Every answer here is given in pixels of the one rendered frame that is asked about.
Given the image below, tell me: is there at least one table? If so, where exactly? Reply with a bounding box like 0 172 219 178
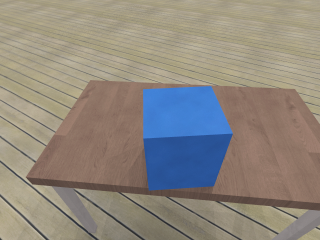
26 80 320 240

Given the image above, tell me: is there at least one carton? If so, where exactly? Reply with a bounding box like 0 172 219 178
143 86 233 191

